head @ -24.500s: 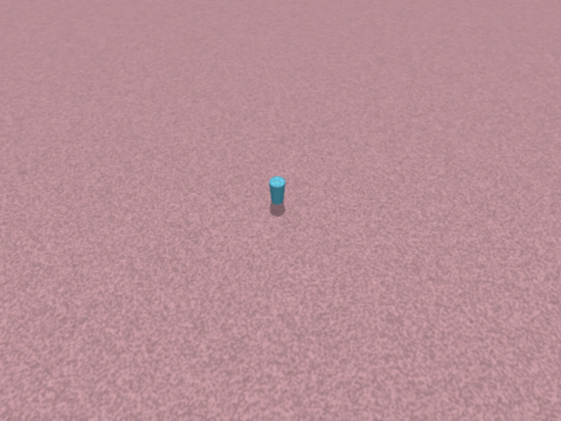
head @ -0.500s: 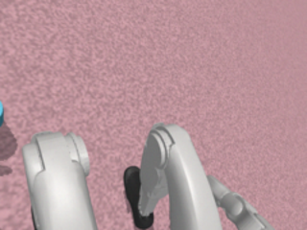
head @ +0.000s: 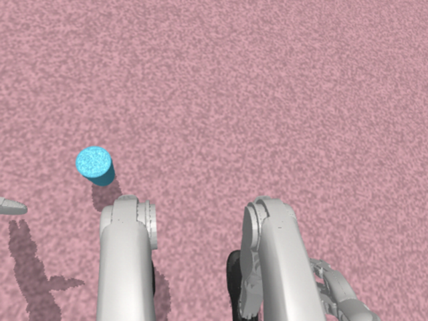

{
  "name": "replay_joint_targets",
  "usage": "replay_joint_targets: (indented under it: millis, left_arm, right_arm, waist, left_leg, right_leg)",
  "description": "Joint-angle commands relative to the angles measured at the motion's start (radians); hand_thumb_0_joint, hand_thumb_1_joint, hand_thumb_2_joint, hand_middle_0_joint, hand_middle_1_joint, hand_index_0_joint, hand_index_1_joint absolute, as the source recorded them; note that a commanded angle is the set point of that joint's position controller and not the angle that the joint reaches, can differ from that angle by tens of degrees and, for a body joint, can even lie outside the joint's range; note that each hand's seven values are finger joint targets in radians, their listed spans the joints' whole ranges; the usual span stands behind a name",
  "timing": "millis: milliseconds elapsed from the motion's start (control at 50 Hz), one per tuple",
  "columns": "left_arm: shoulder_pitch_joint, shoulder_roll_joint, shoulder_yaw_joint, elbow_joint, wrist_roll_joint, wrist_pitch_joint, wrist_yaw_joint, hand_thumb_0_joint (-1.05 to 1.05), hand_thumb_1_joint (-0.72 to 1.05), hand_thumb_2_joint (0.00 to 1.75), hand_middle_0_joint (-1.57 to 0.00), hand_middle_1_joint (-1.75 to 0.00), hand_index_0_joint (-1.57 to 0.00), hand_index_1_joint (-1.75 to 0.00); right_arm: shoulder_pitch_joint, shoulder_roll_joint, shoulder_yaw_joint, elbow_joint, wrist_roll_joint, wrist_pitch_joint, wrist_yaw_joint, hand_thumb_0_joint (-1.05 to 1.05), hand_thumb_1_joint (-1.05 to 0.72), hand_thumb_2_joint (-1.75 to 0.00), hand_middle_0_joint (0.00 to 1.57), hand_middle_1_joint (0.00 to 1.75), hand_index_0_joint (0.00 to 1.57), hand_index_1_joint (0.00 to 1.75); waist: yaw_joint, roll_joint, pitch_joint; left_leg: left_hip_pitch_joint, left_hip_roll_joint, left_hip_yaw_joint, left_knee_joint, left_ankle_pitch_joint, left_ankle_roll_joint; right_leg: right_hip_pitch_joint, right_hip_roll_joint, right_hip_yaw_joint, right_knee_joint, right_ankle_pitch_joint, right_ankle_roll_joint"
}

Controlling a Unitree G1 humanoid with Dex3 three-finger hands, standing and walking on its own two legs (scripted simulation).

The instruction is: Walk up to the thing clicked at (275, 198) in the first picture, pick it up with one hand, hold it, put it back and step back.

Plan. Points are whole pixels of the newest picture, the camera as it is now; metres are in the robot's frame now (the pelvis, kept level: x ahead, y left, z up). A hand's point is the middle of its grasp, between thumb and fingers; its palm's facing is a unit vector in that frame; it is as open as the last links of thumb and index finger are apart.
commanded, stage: home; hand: left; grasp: from the side
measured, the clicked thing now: (99, 169) +0.42 +0.27 -0.29
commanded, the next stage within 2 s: none
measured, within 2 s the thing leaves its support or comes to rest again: neither
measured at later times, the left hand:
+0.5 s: hand out of the picture +0.26 +0.29 +0.13, palm faces +0.29 -0.87 -0.41, open 17.3 cm
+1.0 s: hand out of the picture +0.25 +0.22 +0.31, palm faces +0.26 -0.92 -0.31, open 17.5 cm
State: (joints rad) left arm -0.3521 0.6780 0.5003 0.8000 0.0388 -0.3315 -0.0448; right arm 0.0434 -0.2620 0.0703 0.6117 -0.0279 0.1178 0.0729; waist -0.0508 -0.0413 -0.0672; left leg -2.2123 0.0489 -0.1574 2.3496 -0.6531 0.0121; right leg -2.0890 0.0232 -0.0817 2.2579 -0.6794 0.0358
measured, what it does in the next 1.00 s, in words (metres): rises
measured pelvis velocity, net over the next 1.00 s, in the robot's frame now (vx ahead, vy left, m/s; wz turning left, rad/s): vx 0.10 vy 0.01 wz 0.16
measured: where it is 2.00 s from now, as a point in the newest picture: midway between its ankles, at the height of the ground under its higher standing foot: (193, 311)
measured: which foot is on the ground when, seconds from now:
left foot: down 0.00-1.00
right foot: down 0.00-1.00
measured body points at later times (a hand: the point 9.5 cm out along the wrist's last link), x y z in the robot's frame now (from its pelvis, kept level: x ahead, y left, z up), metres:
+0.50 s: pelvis +0.05 -0.01 +0.22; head +0.18 +0.03 +0.65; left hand +0.24 +0.33 +0.15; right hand +0.27 -0.24 +0.12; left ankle +0.09 +0.12 -0.32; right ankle +0.11 -0.13 -0.32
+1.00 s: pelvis +0.10 +0.01 +0.36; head +0.12 +0.02 +0.81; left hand +0.23 +0.27 +0.33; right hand +0.29 -0.20 +0.28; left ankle +0.09 +0.12 -0.32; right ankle +0.11 -0.13 -0.32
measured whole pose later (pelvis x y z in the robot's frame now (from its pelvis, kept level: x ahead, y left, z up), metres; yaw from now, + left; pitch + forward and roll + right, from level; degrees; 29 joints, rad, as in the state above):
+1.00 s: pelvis +0.10 +0.01 +0.36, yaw +9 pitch +11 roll -3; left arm 0.48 0.22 -0.02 -0.06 -0.02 0.29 0.18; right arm 0.30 -0.19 0.03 0.47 0.03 -0.05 -0.19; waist -0.03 0.05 -0.17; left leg -0.71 0.05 -0.03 1.04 -0.51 0.00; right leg -0.63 -0.02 -0.04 0.96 -0.51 0.03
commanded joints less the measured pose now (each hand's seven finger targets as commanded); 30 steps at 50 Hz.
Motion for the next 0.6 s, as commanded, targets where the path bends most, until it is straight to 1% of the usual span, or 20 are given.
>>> replay_joint_targets:
  millis: [0, 20, 60, 120, 140, 180, 200, 220, 280, 300, 340, 360, 400, 420, 440, 460, 500, 520, 540, 580]
  left_arm:
    - [-0.006, 0.131, -0.035, -0.328, -0.010, 0.066, 0.035, 0.00, -0.53, 0.07, -0.05, -0.06, -0.05, -0.06]
    - [0.029, 0.125, -0.043, -0.377, -0.014, 0.090, 0.044, 0.00, -0.51, 0.08, -0.06, -0.06, -0.06, -0.06]
    - [0.070, 0.137, -0.037, -0.492, -0.018, 0.131, 0.062, 0.00, -0.49, 0.09, -0.06, -0.07, -0.06, -0.07]
    - [0.141, 0.134, -0.029, -0.594, -0.028, 0.189, 0.091, 0.00, -0.50, 0.08, -0.06, -0.06, -0.05, -0.06]
    - [0.168, 0.132, -0.021, -0.615, -0.030, 0.206, 0.101, 0.00, -0.49, 0.09, -0.06, -0.06, -0.06, -0.06]
    - [0.221, 0.080, -0.045, -0.622, -0.030, 0.237, 0.117, 0.00, -0.51, 0.08, -0.05, -0.06, -0.05, -0.06]
    - [0.243, 0.062, -0.052, -0.627, -0.036, 0.251, 0.125, 0.00, -0.51, 0.08, -0.05, -0.06, -0.05, -0.06]
    - [0.275, 0.027, -0.071, -0.608, -0.035, 0.265, 0.129, 0.00, -0.54, 0.06, -0.05, -0.05, -0.05, -0.05]
    - [0.315, -0.027, -0.113, -0.628, -0.042, 0.301, 0.146, 0.00, -0.54, 0.06, -0.05, -0.05, -0.05, -0.06]
    - [0.340, -0.059, -0.139, -0.625, -0.043, 0.316, 0.149, 0.00, -0.55, 0.05, -0.05, -0.05, -0.05, -0.05]
    - [0.370, -0.091, -0.170, -0.636, -0.047, 0.338, 0.158, 0.00, -0.53, 0.07, -0.05, -0.06, -0.05, -0.06]
    - [0.382, -0.103, -0.183, -0.644, -0.050, 0.350, 0.165, 0.00, -0.51, 0.08, -0.05, -0.06, -0.05, -0.06]
    - [0.410, -0.132, -0.213, -0.646, -0.050, 0.375, 0.174, 0.00, -0.49, 0.09, -0.06, -0.06, -0.05, -0.06]
    - [0.419, -0.128, -0.211, -0.667, -0.049, 0.386, 0.180, 0.00, -0.50, 0.09, -0.05, -0.06, -0.05, -0.06]
    - [0.428, -0.146, -0.234, -0.676, -0.048, 0.396, 0.186, 0.00, -0.50, 0.09, -0.06, -0.06, -0.05, -0.06]
    - [0.458, -0.152, -0.233, -0.686, -0.049, 0.409, 0.193, 0.00, -0.49, 0.09, -0.06, -0.06, -0.05, -0.06]
    - [0.507, -0.187, -0.272, -0.688, -0.047, 0.438, 0.202, 0.00, -0.51, 0.08, -0.05, -0.06, -0.05, -0.06]
    - [0.498, -0.179, -0.270, -0.726, -0.047, 0.446, 0.212, 0.00, -0.50, 0.09, -0.05, -0.06, -0.05, -0.06]
    - [0.528, -0.212, -0.298, -0.715, -0.047, 0.459, 0.216, 0.00, -0.49, 0.09, -0.06, -0.06, -0.05, -0.06]
    - [0.538, -0.204, -0.298, -0.765, -0.046, 0.479, 0.230, 0.00, -0.51, 0.08, -0.05, -0.06, -0.05, -0.06]
  right_arm:
    - [0.071, -0.243, -0.139, -0.120, 0.038, -0.012, -0.033, 0.00, -0.90, -0.90, 0.20, 0.30, 0.20, 0.30]
    - [0.074, -0.240, -0.144, -0.139, 0.046, -0.009, -0.037, 0.00, -0.90, -0.90, 0.20, 0.30, 0.20, 0.30]
    - [0.080, -0.223, -0.147, -0.150, 0.056, -0.008, -0.050, 0.00, -0.90, -0.90, 0.20, 0.30, 0.20, 0.30]
    - [0.079, -0.198, -0.148, -0.181, 0.069, -0.007, -0.075, 0.00, -0.90, -0.90, 0.20, 0.30, 0.20, 0.30]
    - [0.085, -0.185, -0.148, -0.184, 0.070, -0.008, -0.084, 0.00, -0.90, -0.90, 0.20, 0.30, 0.20, 0.30]
    - [0.084, -0.172, -0.148, -0.186, 0.071, -0.015, -0.102, 0.00, -0.90, -0.90, 0.20, 0.30, 0.20, 0.30]
    - [0.081, -0.161, -0.144, -0.187, 0.073, -0.020, -0.110, 0.00, -0.90, -0.90, 0.20, 0.30, 0.20, 0.30]
    - [0.085, -0.164, -0.149, -0.184, 0.074, -0.023, -0.120, 0.00, -0.90, -0.90, 0.20, 0.30, 0.20, 0.30]
    - [0.075, -0.139, -0.139, -0.198, 0.076, -0.043, -0.142, 0.00, -0.90, -0.90, 0.20, 0.30, 0.20, 0.30]
    - [0.083, -0.135, -0.141, -0.201, 0.076, -0.051, -0.149, 0.00, -0.90, -0.90, 0.20, 0.30, 0.20, 0.30]
    - [0.094, -0.127, -0.135, -0.205, 0.077, -0.067, -0.161, 0.00, -0.90, -0.90, 0.20, 0.30, 0.20, 0.30]
    - [0.095, -0.123, -0.130, -0.213, 0.078, -0.074, -0.167, 0.00, -0.90, -0.90, 0.20, 0.30, 0.20, 0.30]
    - [0.112, -0.118, -0.128, -0.212, 0.078, -0.089, -0.179, 0.00, -0.90, -0.90, 0.20, 0.30, 0.20, 0.30]
    - [0.110, -0.115, -0.125, -0.222, 0.079, -0.099, -0.185, 0.00, -0.90, -0.90, 0.20, 0.30, 0.20, 0.30]
    - [0.120, -0.110, -0.121, -0.216, 0.077, -0.105, -0.190, 0.00, -0.90, -0.90, 0.20, 0.30, 0.20, 0.30]
    - [0.130, -0.107, -0.119, -0.220, 0.078, -0.111, -0.197, 0.00, -0.90, -0.90, 0.20, 0.30, 0.20, 0.30]
    - [0.152, -0.104, -0.118, -0.213, 0.078, -0.123, -0.208, 0.00, -0.90, -0.90, 0.20, 0.30, 0.20, 0.30]
    - [0.145, -0.097, -0.112, -0.223, 0.076, -0.130, -0.216, 0.00, -0.90, -0.90, 0.20, 0.30, 0.20, 0.30]
    - [0.157, -0.098, -0.113, -0.211, 0.075, -0.134, -0.221, 0.00, -0.90, -0.90, 0.20, 0.30, 0.20, 0.30]
    - [0.160, -0.092, -0.109, -0.222, 0.073, -0.145, -0.233, 0.00, -0.90, -0.90, 0.20, 0.30, 0.20, 0.30]
  waist:
    - [0.023, 0.223, -0.637]
    - [0.019, 0.202, -0.640]
    - [0.040, 0.186, -0.687]
    - [0.050, 0.148, -0.692]
    - [0.055, 0.150, -0.714]
    - [0.042, 0.141, -0.680]
    - [0.048, 0.138, -0.650]
    - [0.035, 0.149, -0.620]
    - [0.035, 0.128, -0.560]
    - [0.022, 0.134, -0.551]
    - [0.017, 0.127, -0.540]
    - [0.023, 0.117, -0.525]
    - [0.009, 0.101, -0.495]
    - [0.015, 0.095, -0.495]
    - [0.010, 0.111, -0.488]
    - [0.019, 0.102, -0.495]
    - [0.013, 0.101, -0.473]
    - [0.018, 0.107, -0.471]
    - [0.013, 0.119, -0.442]
    - [0.019, 0.132, -0.413]
  left_leg:
    - [0.591, -0.003, 0.048, -0.467, -0.029, 0.004]
    - [0.594, -0.005, 0.048, -0.498, -0.049, 0.007]
    - [0.641, -0.006, 0.060, -0.539, -0.019, 0.009]
    - [0.689, -0.012, 0.088, -0.601, -0.012, 0.014]
    - [0.716, -0.013, 0.102, -0.613, 0.026, 0.014]
    - [0.768, -0.015, 0.109, -0.659, 0.039, 0.016]
    - [0.777, -0.017, 0.114, -0.682, 0.032, 0.016]
    - [0.813, -0.017, 0.114, -0.713, 0.034, 0.016]
    - [0.869, -0.018, 0.120, -0.789, 0.034, 0.014]
    - [0.896, -0.020, 0.128, -0.809, 0.061, 0.015]
    - [0.958, -0.024, 0.134, -0.855, 0.098, 0.013]
    - [0.987, -0.026, 0.136, -0.884, 0.108, 0.013]
    - [1.034, -0.027, 0.138, -0.933, 0.133, 0.013]
    - [1.071, -0.027, 0.141, -0.955, 0.163, 0.013]
    - [1.104, -0.028, 0.142, -0.982, 0.187, 0.012]
    - [1.144, -0.030, 0.141, -1.009, 0.220, 0.011]
    - [1.220, -0.032, 0.146, -1.057, 0.278, 0.010]
    - [1.247, -0.032, 0.146, -1.086, 0.289, 0.008]
    - [1.287, -0.032, 0.146, -1.123, 0.301, 0.004]
    - [1.344, -0.029, 0.142, -1.183, 0.310, 0.000]
  right_leg:
    - [0.239, 0.029, -0.045, -0.347, 0.044, -0.077]
    - [0.274, 0.028, -0.040, -0.379, 0.023, -0.076]
    - [0.367, 0.023, -0.021, -0.427, 0.049, -0.072]
    - [0.490, 0.016, 0.013, -0.530, 0.037, -0.067]
    - [0.556, 0.013, 0.028, -0.562, 0.068, -0.065]
    - [0.598, 0.011, 0.037, -0.616, 0.077, -0.064]
    - [0.621, 0.008, 0.046, -0.646, 0.066, -0.063]
    - [0.630, 0.006, 0.042, -0.665, 0.073, -0.065]
    - [0.707, 0.000, 0.055, -0.759, 0.060, -0.062]
    - [0.745, -0.002, 0.058, -0.785, 0.086, -0.060]
    - [0.819, -0.006, 0.060, -0.844, 0.129, -0.056]
    - [0.850, -0.008, 0.064, -0.876, 0.138, -0.057]
    - [0.923, -0.013, 0.071, -0.941, 0.164, -0.052]
    - [0.962, -0.014, 0.071, -0.965, 0.197, -0.052]
    - [0.992, -0.017, 0.071, -0.985, 0.220, -0.052]
    - [1.037, -0.017, 0.067, -1.009, 0.255, -0.051]
    - [1.094, -0.018, 0.059, -1.059, 0.318, -0.050]
    - [1.129, -0.018, 0.055, -1.081, 0.330, -0.050]
    - [1.145, -0.015, 0.046, -1.103, 0.338, -0.053]
    - [1.191, -0.015, 0.040, -1.153, 0.340, -0.053]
